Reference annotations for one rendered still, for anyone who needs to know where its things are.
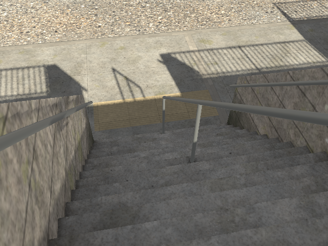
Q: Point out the stairs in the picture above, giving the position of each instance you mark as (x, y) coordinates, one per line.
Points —
(243, 189)

